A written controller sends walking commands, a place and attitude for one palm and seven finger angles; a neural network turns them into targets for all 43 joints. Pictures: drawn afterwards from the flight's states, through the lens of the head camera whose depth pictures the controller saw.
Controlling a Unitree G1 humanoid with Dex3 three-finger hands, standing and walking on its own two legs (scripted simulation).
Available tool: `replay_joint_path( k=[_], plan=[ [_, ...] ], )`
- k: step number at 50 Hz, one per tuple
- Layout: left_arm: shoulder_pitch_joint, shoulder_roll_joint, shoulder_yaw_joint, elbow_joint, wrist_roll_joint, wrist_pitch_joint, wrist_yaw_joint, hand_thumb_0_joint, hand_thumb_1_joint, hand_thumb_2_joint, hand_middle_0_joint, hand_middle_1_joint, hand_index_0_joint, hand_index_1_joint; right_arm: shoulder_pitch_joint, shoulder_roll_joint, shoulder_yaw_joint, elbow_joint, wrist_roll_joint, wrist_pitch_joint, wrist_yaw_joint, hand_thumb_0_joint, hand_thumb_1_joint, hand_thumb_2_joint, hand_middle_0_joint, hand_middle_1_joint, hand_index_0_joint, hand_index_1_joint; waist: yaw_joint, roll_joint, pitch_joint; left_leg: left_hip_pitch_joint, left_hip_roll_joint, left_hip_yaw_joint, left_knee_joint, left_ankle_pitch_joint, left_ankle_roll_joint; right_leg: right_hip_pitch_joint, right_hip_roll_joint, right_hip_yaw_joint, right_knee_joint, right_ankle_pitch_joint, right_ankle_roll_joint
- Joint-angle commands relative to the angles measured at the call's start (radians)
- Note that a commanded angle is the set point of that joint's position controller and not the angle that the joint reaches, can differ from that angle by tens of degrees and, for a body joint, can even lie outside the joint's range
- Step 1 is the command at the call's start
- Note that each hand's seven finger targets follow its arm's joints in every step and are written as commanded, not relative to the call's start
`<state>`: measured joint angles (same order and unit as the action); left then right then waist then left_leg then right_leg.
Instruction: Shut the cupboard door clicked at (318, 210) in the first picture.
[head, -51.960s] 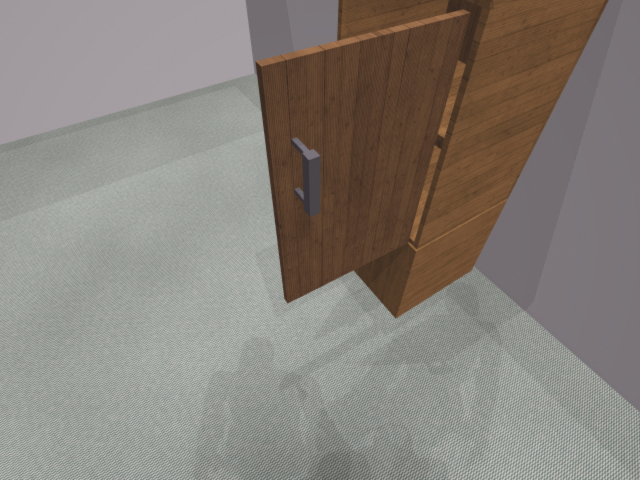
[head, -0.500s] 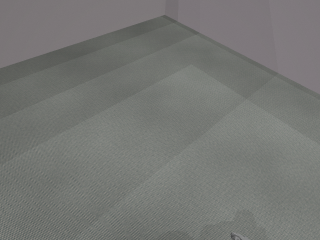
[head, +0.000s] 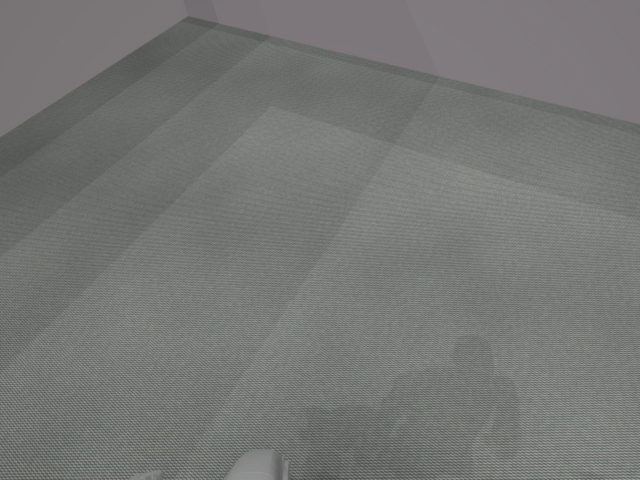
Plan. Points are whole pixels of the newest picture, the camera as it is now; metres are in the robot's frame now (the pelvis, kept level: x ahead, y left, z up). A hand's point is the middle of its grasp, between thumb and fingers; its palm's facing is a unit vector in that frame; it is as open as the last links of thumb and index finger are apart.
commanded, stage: turn to face it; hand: left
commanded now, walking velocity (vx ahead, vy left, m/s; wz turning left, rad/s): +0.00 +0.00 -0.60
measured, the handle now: out of the picture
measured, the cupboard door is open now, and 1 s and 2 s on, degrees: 33 33 33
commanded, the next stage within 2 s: none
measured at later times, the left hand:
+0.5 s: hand (179, 459) +0.16 +0.23 -0.16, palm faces -0.24 -0.95 -0.21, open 7.4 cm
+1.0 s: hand (257, 448) +0.18 +0.12 -0.15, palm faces -0.54 -0.81 -0.23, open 7.4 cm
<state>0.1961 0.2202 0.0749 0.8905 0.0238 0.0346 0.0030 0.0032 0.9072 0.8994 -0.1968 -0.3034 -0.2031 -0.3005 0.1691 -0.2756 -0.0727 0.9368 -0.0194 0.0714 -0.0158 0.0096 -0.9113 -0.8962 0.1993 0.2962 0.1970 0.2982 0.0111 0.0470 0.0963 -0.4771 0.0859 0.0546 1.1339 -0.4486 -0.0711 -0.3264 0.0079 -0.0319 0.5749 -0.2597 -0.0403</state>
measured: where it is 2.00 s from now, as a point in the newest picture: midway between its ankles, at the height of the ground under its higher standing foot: outside the picture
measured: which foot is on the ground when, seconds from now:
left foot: up 0.00-0.26, down 0.28-0.70, up 0.72-1.00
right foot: down 0.00-0.28, up 0.30-0.68, down 0.70-1.00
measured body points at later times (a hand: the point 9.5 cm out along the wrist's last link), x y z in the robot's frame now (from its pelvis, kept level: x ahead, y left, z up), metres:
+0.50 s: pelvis +0.01 +0.04 +0.01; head +0.06 +0.06 +0.46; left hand +0.17 +0.28 -0.14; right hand +0.02 -0.21 -0.12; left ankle +0.05 +0.16 -0.73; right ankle -0.05 -0.08 -0.64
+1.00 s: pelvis +0.00 +0.00 +0.01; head +0.04 -0.04 +0.46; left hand +0.20 +0.16 -0.13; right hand -0.07 -0.27 -0.13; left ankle +0.09 +0.13 -0.67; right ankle -0.05 -0.09 -0.73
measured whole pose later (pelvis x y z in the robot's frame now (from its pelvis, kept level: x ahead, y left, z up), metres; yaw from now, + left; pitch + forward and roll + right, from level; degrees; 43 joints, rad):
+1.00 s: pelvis +0.00 +0.00 +0.01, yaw -35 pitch +2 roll +1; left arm 0.19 0.20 0.05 0.90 0.02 0.04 -0.01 0.01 0.90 0.90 -0.20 -0.30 -0.21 -0.30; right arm 0.16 -0.25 -0.06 0.89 -0.02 0.06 -0.01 0.01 -0.91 -0.90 0.20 0.30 0.20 0.30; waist 0.00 0.01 0.08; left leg -0.47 0.07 0.01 0.95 -0.39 -0.10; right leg -0.27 0.05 0.06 0.48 -0.23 -0.04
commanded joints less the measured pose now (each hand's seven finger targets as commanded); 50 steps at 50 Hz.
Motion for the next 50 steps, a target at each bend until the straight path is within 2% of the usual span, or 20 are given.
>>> replay_joint_path(
  k=[1,9,12,13,14,15,16,17,20,28,30,32,33,34,35,36,38,40,42,50],
  plan=[
    [0.042,0.185,0.037,-0.061,-0.001,-0.027,0.012,0.0,0.9,0.9,-0.2,-0.3,-0.2,-0.3,-0.026,-0.035,0.001,-0.101,0.003,-0.04,0.0,0.0,-0.9,-0.9,0.2,0.3,0.2,0.3,0.013,-0.145,-0.187,-0.069,-0.005,-0.046,-0.081,0.054,-0.016,0.218,-0.238,0.285,-0.203,0.443,-0.139],
    [0.03,0.217,0.05,-0.062,0.006,-0.011,0.007,0.0,0.9,0.9,-0.2,-0.3,-0.2,-0.3,-0.021,-0.037,0.006,-0.128,0.016,-0.049,-0.01,0.0,-0.9,-0.9,0.2,0.3,0.2,0.3,0.014,-0.186,-0.17,0.058,-0.055,-0.048,-0.383,0.014,-0.005,0.173,-0.227,0.404,-0.178,0.418,-0.154],
    [-0.044,0.192,0.044,-0.076,-0.002,0.001,0.004,0.0,0.9,0.9,-0.2,-0.3,-0.2,-0.3,0.087,-0.052,0.004,-0.097,0.02,-0.062,-0.016,0.0,-0.9,-0.9,0.2,0.3,0.2,0.3,-0.05,-0.177,-0.168,0.313,-0.052,-0.053,-0.674,0.206,0.007,-0.019,-0.151,0.385,-0.11,0.239,-0.065],
    [-0.042,0.143,0.034,-0.095,-0.014,0.006,-0.001,0.0,0.9,0.9,-0.2,-0.3,-0.2,-0.3,0.112,-0.112,-0.004,-0.094,0.01,-0.075,-0.022,0.0,-0.9,-0.9,0.2,0.3,0.2,0.3,-0.057,-0.006,-0.177,0.423,0.074,-0.176,-0.812,0.191,0.047,-0.138,-0.047,0.295,-0.01,0.075,-0.01],
    [-0.03,0.092,0.025,-0.116,-0.02,0.006,-0.012,0.0,0.9,0.9,-0.2,-0.3,-0.2,-0.3,0.115,-0.208,-0.022,-0.111,-0.005,-0.077,-0.024,0.0,-0.9,-0.9,0.2,0.3,0.2,0.3,-0.053,0.281,-0.155,0.453,0.32,-0.427,-0.894,0.266,0.147,-0.278,0.081,0.126,0.222,-0.279,0.052],
    [-0.065,0.127,0.027,-0.121,-0.007,0.007,-0.015,0.0,0.9,0.9,-0.2,-0.3,-0.2,-0.3,0.115,-0.214,-0.019,-0.119,-0.011,-0.07,-0.028,0.0,-0.9,-0.9,0.2,0.3,0.2,0.3,-0.066,0.223,-0.125,0.356,0.395,-0.441,-0.887,0.354,0.221,-0.254,0.035,0.097,0.415,-0.354,0.062],
    [-0.029,0.134,0.037,-0.114,-0.002,0.009,-0.022,0.0,0.9,0.9,-0.2,-0.3,-0.2,-0.3,0.064,-0.178,-0.006,-0.14,-0.015,-0.069,-0.025,0.0,-0.9,-0.9,0.2,0.3,0.2,0.3,-0.028,0.134,-0.12,0.278,0.358,-0.362,-0.888,0.313,0.237,-0.207,0.01,0.099,0.52,-0.3,0.066],
    [-0.015,0.135,0.045,-0.095,0.006,0.016,-0.027,0.0,0.9,0.9,-0.2,-0.3,-0.2,-0.3,0.007,-0.149,0.001,-0.152,-0.015,-0.077,-0.028,0.0,-0.9,-0.9,0.2,0.3,0.2,0.3,0.0,0.186,-0.111,0.273,0.313,-0.315,-0.875,0.377,0.219,-0.234,0.003,0.088,0.578,-0.268,0.075],
    [-0.009,0.113,0.044,-0.078,0.0,0.028,-0.042,0.0,0.9,0.9,-0.2,-0.3,-0.2,-0.3,0.004,-0.116,0.011,-0.153,-0.013,-0.075,-0.033,0.0,-0.9,-0.9,0.2,0.3,0.2,0.3,0.004,0.139,-0.089,0.305,0.225,-0.117,-0.825,0.496,0.178,-0.243,-0.017,0.053,0.624,-0.169,0.098],
    [-0.094,0.068,0.023,-0.111,-0.004,0.022,-0.049,0.0,0.9,0.9,-0.2,-0.3,-0.2,-0.3,0.117,-0.135,-0.017,-0.095,-0.014,-0.07,-0.021,0.0,-0.9,-0.9,0.2,0.3,0.2,0.3,-0.055,0.178,-0.123,0.408,0.267,-0.004,-0.753,0.594,0.196,-0.143,-0.036,-0.042,0.272,-0.189,0.096],
    [-0.08,0.07,0.018,-0.106,-0.006,0.013,-0.047,0.0,0.9,0.9,-0.2,-0.3,-0.2,-0.3,0.112,-0.156,-0.026,-0.09,-0.013,-0.068,-0.015,0.0,-0.9,-0.9,0.2,0.3,0.2,0.3,-0.053,0.193,-0.146,0.411,0.274,0.017,-0.697,0.635,0.184,-0.069,-0.019,-0.067,0.15,-0.174,0.077],
    [-0.014,0.091,0.023,-0.088,-0.005,0.006,-0.044,0.0,0.9,0.9,-0.2,-0.3,-0.2,-0.3,0.089,-0.161,-0.032,-0.091,-0.006,-0.063,-0.009,0.0,-0.9,-0.9,0.2,0.3,0.2,0.3,-0.014,0.16,-0.152,0.336,0.255,0.07,-0.607,0.571,0.131,0.073,-0.004,-0.085,-0.027,-0.011,0.059],
    [0.056,0.129,0.033,-0.063,-0.002,-0.002,-0.039,0.0,0.9,0.9,-0.2,-0.3,-0.2,-0.3,0.069,-0.15,-0.032,-0.097,0.001,-0.062,-0.005,0.0,-0.9,-0.9,0.2,0.3,0.2,0.3,0.026,0.079,-0.179,0.246,0.217,0.102,-0.494,0.462,0.083,0.212,-0.036,-0.037,-0.152,0.111,0.039],
    [0.119,0.241,0.053,-0.042,0.009,-0.017,-0.026,0.0,0.9,0.9,-0.2,-0.3,-0.2,-0.3,0.055,-0.076,-0.017,-0.127,0.01,-0.059,0.001,0.0,-0.9,-0.9,0.2,0.3,0.2,0.3,0.061,-0.227,-0.193,0.029,0.098,0.166,-0.284,0.114,0.018,0.364,-0.256,0.252,-0.247,0.335,-0.038],
    [0.155,0.302,0.063,-0.028,-0.001,-0.017,-0.01,0.0,0.9,0.9,-0.2,-0.3,-0.2,-0.3,-0.018,-0.05,-0.002,-0.175,0.006,-0.05,-0.002,0.0,-0.9,-0.9,0.2,0.3,0.2,0.3,0.086,-0.365,-0.156,-0.13,-0.002,0.09,-0.078,-0.221,-0.006,0.333,-0.403,0.447,-0.231,0.651,-0.146],
    [0.155,0.297,0.058,-0.03,-0.007,-0.013,-0.001,0.0,0.9,0.9,-0.2,-0.3,-0.2,-0.3,-0.013,-0.067,0.002,-0.169,0.009,-0.037,-0.009,0.0,-0.9,-0.9,0.2,0.3,0.2,0.3,0.075,-0.294,-0.157,-0.141,0.022,-0.028,0.03,-0.173,0.005,0.277,-0.413,0.417,-0.245,0.52,-0.193],
    [0.025,0.228,0.054,-0.058,-0.002,-0.012,0.013,0.0,0.9,0.9,-0.2,-0.3,-0.2,-0.3,-0.021,-0.067,-0.005,-0.145,0.005,-0.038,-0.011,0.0,-0.9,-0.9,0.2,0.3,0.2,0.3,0.028,-0.301,-0.097,-0.192,0.045,-0.063,0.059,-0.054,-0.003,0.226,-0.321,0.386,-0.257,0.353,-0.172],
    [-0.028,0.187,0.034,-0.077,-0.006,-0.017,0.008,0.0,0.9,0.9,-0.2,-0.3,-0.2,-0.3,0.004,-0.07,-0.006,-0.12,0.001,-0.037,-0.002,0.0,-0.9,-0.9,0.2,0.3,0.2,0.3,-0.008,-0.24,-0.103,-0.115,0.035,-0.056,0.023,0.049,-0.016,0.163,-0.244,0.27,-0.233,0.4,-0.13],
    [-0.025,0.188,0.034,-0.075,-0.003,-0.022,0.007,0.0,0.9,0.9,-0.2,-0.3,-0.2,-0.3,0.027,-0.057,-0.005,-0.105,0.002,-0.036,0.002,0.0,-0.9,-0.9,0.2,0.3,0.2,0.3,-0.016,-0.185,-0.14,-0.074,0.012,-0.041,-0.04,0.081,-0.023,0.185,-0.218,0.248,-0.215,0.427,-0.123],
    [0.028,0.209,0.046,-0.061,0.003,-0.017,0.006,0.0,0.9,0.9,-0.2,-0.3,-0.2,-0.3,-0.037,-0.048,-0.001,-0.144,0.009,-0.045,-0.007,0.0,-0.9,-0.9,0.2,0.3,0.2,0.3,0.017,-0.182,-0.153,-0.017,-0.037,-0.048,-0.297,0.018,-0.019,0.209,-0.228,0.399,-0.195,0.403,-0.164]
  ],
)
